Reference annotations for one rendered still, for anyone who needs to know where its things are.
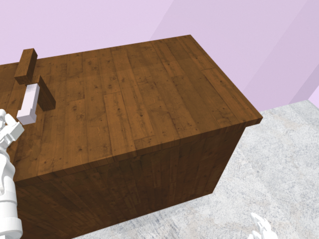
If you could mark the robot right hand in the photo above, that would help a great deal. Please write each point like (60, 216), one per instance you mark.
(263, 227)

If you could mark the counter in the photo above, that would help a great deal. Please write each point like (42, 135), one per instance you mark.
(120, 132)

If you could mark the robot left hand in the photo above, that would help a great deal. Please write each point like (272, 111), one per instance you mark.
(9, 132)

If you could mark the tap lever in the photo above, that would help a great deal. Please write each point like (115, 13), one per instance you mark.
(27, 113)

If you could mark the left robot forearm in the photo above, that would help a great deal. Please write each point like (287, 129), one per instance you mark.
(10, 224)

